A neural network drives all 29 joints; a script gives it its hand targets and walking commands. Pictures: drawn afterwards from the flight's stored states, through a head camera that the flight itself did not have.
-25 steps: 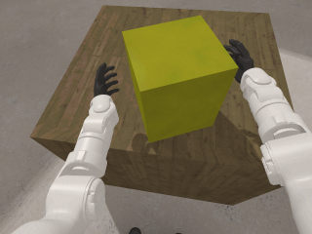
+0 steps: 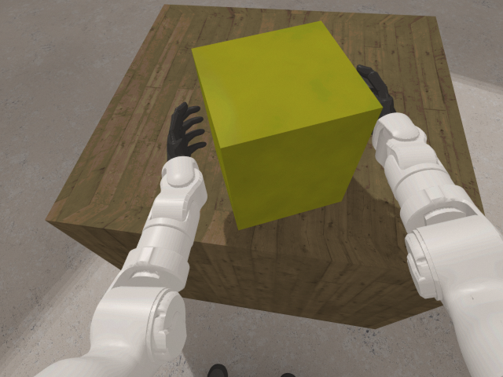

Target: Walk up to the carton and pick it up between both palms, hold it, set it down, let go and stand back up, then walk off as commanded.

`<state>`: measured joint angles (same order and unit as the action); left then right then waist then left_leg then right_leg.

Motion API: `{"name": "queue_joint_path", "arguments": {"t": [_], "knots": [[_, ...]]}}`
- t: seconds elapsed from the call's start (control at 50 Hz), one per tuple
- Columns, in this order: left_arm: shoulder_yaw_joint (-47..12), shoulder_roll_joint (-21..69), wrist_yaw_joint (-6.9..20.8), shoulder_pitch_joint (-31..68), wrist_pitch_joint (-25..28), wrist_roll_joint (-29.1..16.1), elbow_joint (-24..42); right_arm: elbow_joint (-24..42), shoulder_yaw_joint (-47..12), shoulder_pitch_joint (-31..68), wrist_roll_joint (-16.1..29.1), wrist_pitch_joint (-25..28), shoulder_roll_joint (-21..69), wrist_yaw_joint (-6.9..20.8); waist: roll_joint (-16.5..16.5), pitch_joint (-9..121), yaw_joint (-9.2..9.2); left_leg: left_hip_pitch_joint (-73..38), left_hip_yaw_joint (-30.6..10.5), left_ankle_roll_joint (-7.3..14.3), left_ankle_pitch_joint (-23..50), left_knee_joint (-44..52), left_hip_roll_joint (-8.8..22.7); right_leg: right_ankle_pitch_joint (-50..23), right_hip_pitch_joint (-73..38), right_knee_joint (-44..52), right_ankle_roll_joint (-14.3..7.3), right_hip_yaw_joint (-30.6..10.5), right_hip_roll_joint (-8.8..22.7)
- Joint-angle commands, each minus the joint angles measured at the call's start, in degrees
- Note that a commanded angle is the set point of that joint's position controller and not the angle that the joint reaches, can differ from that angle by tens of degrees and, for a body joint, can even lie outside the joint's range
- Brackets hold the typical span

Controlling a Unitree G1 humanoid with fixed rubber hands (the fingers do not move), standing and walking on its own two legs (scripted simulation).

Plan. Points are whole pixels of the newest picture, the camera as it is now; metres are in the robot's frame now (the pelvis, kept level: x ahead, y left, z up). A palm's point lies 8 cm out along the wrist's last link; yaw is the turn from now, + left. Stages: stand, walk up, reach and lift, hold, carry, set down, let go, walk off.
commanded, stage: reach and lift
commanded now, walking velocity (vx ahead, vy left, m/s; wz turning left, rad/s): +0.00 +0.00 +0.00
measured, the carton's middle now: (276, 134) +0.51 +0.02 +0.05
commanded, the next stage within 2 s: none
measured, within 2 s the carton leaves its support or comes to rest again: leaves its support in 2.00 s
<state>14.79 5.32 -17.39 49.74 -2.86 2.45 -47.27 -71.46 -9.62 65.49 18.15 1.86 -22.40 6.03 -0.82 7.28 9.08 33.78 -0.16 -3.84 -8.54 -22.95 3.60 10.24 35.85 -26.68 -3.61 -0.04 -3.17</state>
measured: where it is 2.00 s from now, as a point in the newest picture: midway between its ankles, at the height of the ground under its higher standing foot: outside the picture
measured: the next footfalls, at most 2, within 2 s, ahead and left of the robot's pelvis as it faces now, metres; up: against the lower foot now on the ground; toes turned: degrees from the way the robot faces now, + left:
none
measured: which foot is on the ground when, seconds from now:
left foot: down 0.00-1.00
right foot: down 0.00-1.00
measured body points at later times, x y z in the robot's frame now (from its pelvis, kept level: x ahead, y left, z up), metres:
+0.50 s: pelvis +0.00 +0.00 +0.00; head +0.10 -0.02 +0.44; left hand +0.43 +0.17 +0.07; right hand +0.52 -0.13 +0.10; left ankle +0.00 +0.17 -0.73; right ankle +0.01 -0.07 -0.73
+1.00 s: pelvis +0.00 +0.00 +0.00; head +0.09 -0.02 +0.44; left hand +0.43 +0.17 +0.08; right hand +0.51 -0.12 +0.10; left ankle +0.00 +0.17 -0.73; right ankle +0.01 -0.07 -0.73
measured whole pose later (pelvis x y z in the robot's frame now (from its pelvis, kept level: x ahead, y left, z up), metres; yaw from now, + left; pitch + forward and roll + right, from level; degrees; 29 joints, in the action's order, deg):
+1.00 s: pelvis +0.00 +0.00 +0.00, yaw +0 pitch +19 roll +1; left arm 30.2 11.4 -13.5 49.8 -1.4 19.2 -46.6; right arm -73.0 22.6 64.1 -10.2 8.1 -14.2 7.6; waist -0.8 8.6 9.1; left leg 33.7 -0.2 -3.8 -8.2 -22.8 3.7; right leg 9.6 35.4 -25.8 -3.3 0.1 -3.2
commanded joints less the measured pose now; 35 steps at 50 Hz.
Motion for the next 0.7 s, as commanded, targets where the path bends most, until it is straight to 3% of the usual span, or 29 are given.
{"name": "queue_joint_path", "arguments": {"t": [0.0, 0.04, 0.06, 0.14, 0.16, 0.18, 0.2, 0.22, 0.26, 0.28, 0.3, 0.32, 0.34, 0.36, 0.4, 0.42, 0.44, 0.46, 0.48, 0.5, 0.52, 0.54, 0.56, 0.6, 0.62, 0.64, 0.66, 0.68], "knots": [[3.25, 1.25, 0.91, 23.50, 2.81, 2.52, 7.16, 5.23, 3.91, 27.42, -2.88, 3.42, 0.95, -0.24, 9.02, 43.02, 8.44, -4.94, 5.89, 1.28, 20.75, -2.25, -3.19, -29.50, -28.54, 0.02, 3.02, -1.79, -1.04], [3.95, 3.21, 0.45, 24.27, 3.64, 3.71, 8.28, 4.51, 4.54, 28.30, -3.95, 3.49, 1.85, -0.14, 8.53, 44.34, 8.96, -4.92, 5.73, 0.81, 21.12, -1.89, -2.94, -28.20, -28.78, -0.22, 2.99, -1.05, -1.09], [3.19, 2.91, 0.28, 24.79, 3.62, 3.08, 9.61, 5.34, 5.35, 27.97, -3.55, 3.47, 1.73, -0.17, 7.75, 44.53, 8.22, -7.04, 6.10, 0.95, 21.85, -2.26, -3.03, -26.62, -26.57, 0.45, 2.88, -0.66, -1.14], [3.50, 4.77, 0.32, 25.74, 3.92, 4.02, 9.92, 5.78, 6.77, 27.62, -5.99, 3.40, 5.41, 0.07, 9.38, 44.12, 7.69, -7.85, 5.78, 1.65, 21.03, -2.54, -3.15, -25.78, -25.04, 0.77, 2.98, -0.91, -1.25], [2.55, 6.85, 0.40, 24.85, 3.73, 3.90, 9.59, 5.66, 6.52, 28.03, -5.99, 3.68, 5.18, 0.33, 7.80, 42.66, 8.02, -8.67, 5.38, 0.90, 22.30, -2.03, -2.68, -25.93, -24.81, 1.17, 2.47, -0.58, -1.15], [2.16, 6.81, 0.39, 26.61, 3.71, 4.00, 10.37, 5.02, 7.16, 27.84, -6.23, 3.37, 5.01, 0.59, 6.63, 43.27, 7.04, -9.42, 5.03, 0.93, 23.07, -2.35, -2.94, -25.38, -24.72, 1.12, 2.47, -0.41, -1.19], [4.34, 5.86, 0.88, 24.16, 3.45, 5.24, 7.81, 2.60, 6.43, 25.96, -5.82, 2.66, 6.73, 0.47, 8.18, 40.46, 8.47, -8.98, 5.66, 1.27, 20.46, -1.83, -2.74, -25.07, -24.44, 1.74, 2.81, -0.72, -0.79], [2.78, 7.62, 0.93, 25.73, 4.29, 5.15, 12.36, 5.92, 9.68, 26.41, -8.43, 3.69, 6.82, 0.33, 8.39, 46.37, 5.72, -10.52, 5.00, 0.87, 22.99, -2.18, -2.74, -27.62, -24.81, 1.20, 2.95, 0.26, -1.22], [3.48, 8.57, 1.34, 25.15, 4.36, 5.48, 10.67, 5.35, 8.78, 27.48, -7.81, 4.29, 8.91, 0.90, 7.02, 45.54, 8.26, -11.23, 5.39, 1.25, 25.21, -2.89, -2.73, -28.53, -24.91, 1.39, 2.54, -0.05, -0.94], [4.72, 8.89, 2.14, 25.90, 4.26, 6.64, 8.63, 4.38, 10.02, 26.86, -10.05, 4.10, 9.87, 1.22, 9.80, 41.88, 7.02, -10.78, 5.68, 1.75, 23.02, -2.16, -2.92, -26.50, -25.35, 1.69, 3.06, 0.04, -1.13], [5.06, 8.69, 2.01, 24.34, 4.08, 7.56, 9.64, 6.03, 9.70, 25.97, -9.84, 4.26, 9.85, 1.07, 8.27, 44.28, 8.22, -10.57, 6.17, 1.70, 22.78, -1.70, -2.97, -28.22, -27.00, 1.44, 3.20, -0.21, -0.94], [5.95, 10.77, 3.03, 24.86, 3.92, 7.40, 8.44, 6.06, 11.29, 26.99, -12.18, 4.29, 12.23, 1.78, 11.04, 41.51, 6.91, -9.29, 6.06, 2.51, 21.38, -0.81, -3.09, -28.50, -27.64, 1.53, 3.28, 0.31, -0.73], [5.96, 10.23, 3.13, 26.16, 4.99, 8.95, 10.31, 4.19, 11.56, 25.87, -13.08, 5.03, 12.73, 1.67, 9.34, 43.83, 7.32, -9.61, 6.14, 1.75, 23.47, -1.43, -2.93, -30.74, -30.34, 0.75, 3.37, 0.07, -0.65], [5.87, 14.29, 4.33, 24.57, 4.29, 10.05, 8.15, 3.84, 12.12, 26.83, -13.50, 5.00, 17.04, 2.51, 8.97, 41.73, 7.40, -9.39, 6.41, 2.09, 21.89, -0.54, -3.34, -29.30, -30.36, 1.70, 3.39, -0.30, -0.33], [6.14, 21.82, 7.00, 28.32, 4.66, 11.09, 9.66, 4.77, 15.41, 28.54, -19.21, 5.60, 26.16, 5.23, 11.21, 43.29, 6.00, -9.81, 6.03, 2.60, 21.63, 0.33, -3.34, -29.38, -30.12, 1.54, 3.10, 1.17, 0.01], [7.87, 21.98, 8.35, 27.64, 3.93, 14.04, 6.70, 0.54, 17.53, 25.90, -22.32, 4.84, 28.70, 6.03, 10.18, 38.86, 6.57, -8.92, 6.85, 3.09, 17.36, 1.98, -3.33, -25.82, -31.30, 3.26, 3.73, 0.96, 0.75], [7.49, 21.85, 8.61, 28.82, 3.94, 15.35, 10.88, 1.19, 19.85, 24.28, -23.92, 5.84, 30.12, 6.81, 9.37, 40.49, 5.39, -11.03, 7.37, 3.03, 17.45, 2.49, -3.40, -25.18, -31.18, 3.17, 3.70, 1.73, 0.74], [8.47, 22.58, 9.05, 27.64, 3.47, 16.21, 9.28, -0.20, 21.96, 23.20, -26.12, 5.61, 30.50, 7.38, 9.99, 38.77, 5.12, -12.29, 7.55, 2.95, 17.63, 2.86, -3.20, -24.61, -29.90, 3.46, 3.56, 2.55, 0.77], [6.01, 24.00, 9.03, 26.87, 3.69, 15.32, 11.77, 1.00, 22.72, 22.41, -26.57, 7.13, 31.29, 7.96, 8.70, 41.92, 4.43, -15.50, 7.25, 2.28, 20.99, 1.95, -3.02, -26.33, -27.85, 3.10, 3.58, 3.52, 0.17], [6.15, 23.63, 9.00, 25.95, 3.70, 16.15, 11.32, 0.29, 22.99, 21.52, -27.46, 7.52, 30.98, 7.72, 8.18, 41.43, 5.17, -17.36, 7.39, 1.55, 24.20, 1.52, -2.84, -28.53, -28.48, 3.46, 3.44, 3.13, 0.26], [6.07, 23.61, 9.16, 26.07, 3.43, 16.28, 11.75, -1.30, 24.54, 21.57, -28.92, 7.72, 30.38, 7.82, 8.99, 40.41, 3.69, -17.30, 7.18, 2.19, 24.55, 1.02, -2.91, -28.60, -28.34, 3.21, 3.48, 3.65, 0.51], [6.73, 23.40, 9.26, 27.49, 3.22, 16.02, 11.64, -0.53, 24.95, 22.63, -29.59, 7.77, 30.55, 7.95, 10.11, 40.56, 4.18, -16.51, 7.38, 2.45, 22.58, 1.47, -2.94, -27.85, -28.87, 3.28, 4.10, 3.55, 0.86], [6.28, 24.45, 9.20, 25.53, 3.40, 16.32, 11.09, 0.68, 24.32, 22.58, -29.21, 8.10, 30.60, 8.05, 10.04, 40.60, 4.30, -15.88, 7.52, 2.55, 23.36, 1.31, -3.06, -31.79, -30.46, 2.05, 4.35, 3.18, 0.74], [7.06, 24.52, 9.68, 24.93, 3.81, 16.34, 11.14, 1.24, 23.92, 22.30, -29.29, 8.67, 31.12, 8.13, 11.81, 42.63, 3.76, -15.13, 7.28, 2.87, 23.16, 1.73, -2.85, -33.44, -31.84, 2.06, 4.81, 3.19, 1.25], [6.91, 24.35, 9.64, 25.12, 3.48, 16.46, 9.42, 0.53, 24.45, 22.45, -30.23, 8.85, 30.70, 8.08, 10.78, 41.99, 4.64, -15.08, 7.58, 3.03, 22.48, 1.98, -2.84, -32.92, -32.03, 2.30, 5.05, 3.31, 1.50], [9.04, 22.74, 9.60, 25.86, 3.53, 17.44, 9.19, 0.39, 23.58, 23.36, -30.06, 8.51, 31.31, 8.26, 12.13, 39.96, 5.34, -13.70, 7.92, 3.43, 19.42, 2.65, -2.89, -29.60, -33.11, 2.70, 5.05, 3.33, 0.89], [7.20, 24.46, 9.61, 24.57, 3.25, 16.57, 10.27, -0.04, 24.23, 20.60, -30.30, 8.49, 31.94, 8.51, 11.34, 40.22, 3.40, -14.92, 7.80, 3.65, 21.78, 2.33, -2.68, -30.76, -32.83, 2.28, 5.05, 3.90, 0.67], [7.55, 24.21, 9.72, 25.59, 3.09, 16.97, 10.55, 0.06, 24.88, 22.26, -30.41, 8.18, 31.65, 8.48, 11.41, 40.43, 3.82, -15.44, 7.29, 3.74, 21.91, 2.21, -2.51, -30.04, -32.56, 2.62, 4.92, 3.56, 0.87]]}}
